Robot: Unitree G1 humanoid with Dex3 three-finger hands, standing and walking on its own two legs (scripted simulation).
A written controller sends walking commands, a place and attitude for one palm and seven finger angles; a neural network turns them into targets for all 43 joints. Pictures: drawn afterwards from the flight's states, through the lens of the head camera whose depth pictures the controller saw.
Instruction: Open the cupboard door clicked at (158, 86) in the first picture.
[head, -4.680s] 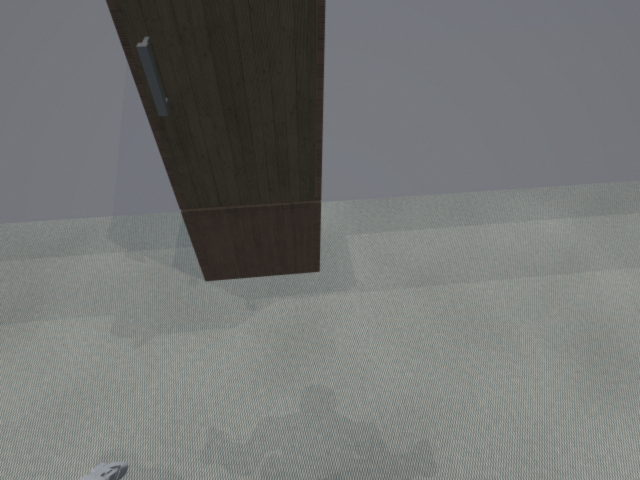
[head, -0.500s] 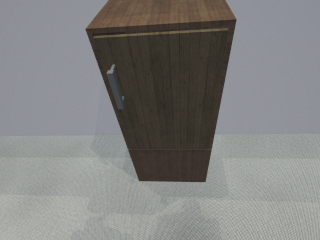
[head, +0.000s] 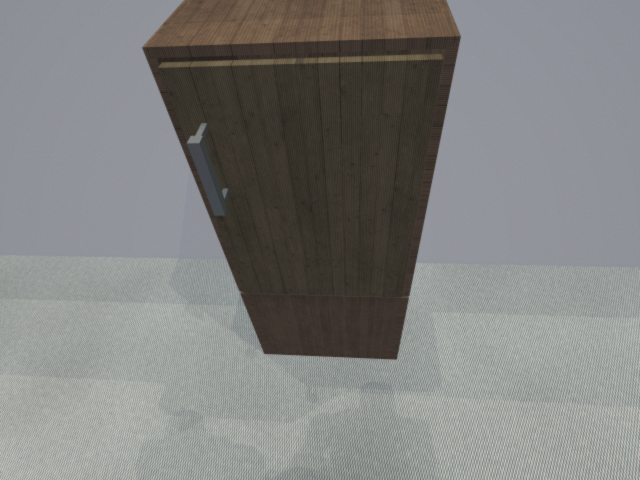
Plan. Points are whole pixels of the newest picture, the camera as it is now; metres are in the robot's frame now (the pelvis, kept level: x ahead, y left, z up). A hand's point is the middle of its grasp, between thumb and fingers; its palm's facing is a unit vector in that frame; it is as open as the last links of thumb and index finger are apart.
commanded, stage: come to a stop and stand still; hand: left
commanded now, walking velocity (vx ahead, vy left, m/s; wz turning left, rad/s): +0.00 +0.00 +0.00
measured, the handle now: (212, 171) +0.58 +0.22 +0.06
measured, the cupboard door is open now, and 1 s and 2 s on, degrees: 0 0 0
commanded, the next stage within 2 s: look again from close up in 0.28 s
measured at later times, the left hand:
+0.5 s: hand out of the picture +0.01 +0.17 -0.17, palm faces +0.05 -0.97 -0.22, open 7.3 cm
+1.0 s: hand out of the picture +0.02 +0.18 -0.17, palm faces +0.10 -0.97 -0.22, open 7.3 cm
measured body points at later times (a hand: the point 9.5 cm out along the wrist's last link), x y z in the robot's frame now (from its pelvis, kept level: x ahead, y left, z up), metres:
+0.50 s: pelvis +0.01 -0.01 +0.00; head +0.03 -0.03 +0.45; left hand +0.01 +0.22 -0.15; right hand +0.01 -0.22 -0.17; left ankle -0.03 +0.14 -0.74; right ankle +0.03 -0.08 -0.74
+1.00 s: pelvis +0.01 +0.00 +0.00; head +0.04 -0.02 +0.45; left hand +0.02 +0.23 -0.15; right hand +0.00 -0.21 -0.17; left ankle -0.03 +0.14 -0.74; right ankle +0.03 -0.08 -0.74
